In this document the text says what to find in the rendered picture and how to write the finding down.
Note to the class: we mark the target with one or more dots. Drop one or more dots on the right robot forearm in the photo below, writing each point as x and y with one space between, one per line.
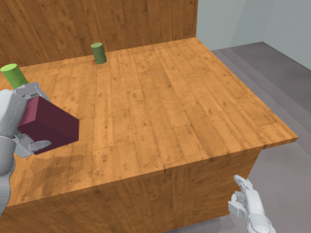
258 223

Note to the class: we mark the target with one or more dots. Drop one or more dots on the right robot hand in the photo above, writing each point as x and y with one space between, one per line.
249 202

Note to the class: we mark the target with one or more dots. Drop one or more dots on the left robot forearm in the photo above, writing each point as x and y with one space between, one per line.
7 167

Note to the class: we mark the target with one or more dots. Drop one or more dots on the sponge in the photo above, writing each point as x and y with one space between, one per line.
44 121

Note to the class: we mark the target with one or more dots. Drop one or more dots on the table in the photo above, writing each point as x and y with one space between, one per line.
164 125

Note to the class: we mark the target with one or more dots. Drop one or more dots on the left robot hand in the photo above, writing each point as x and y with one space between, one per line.
12 107

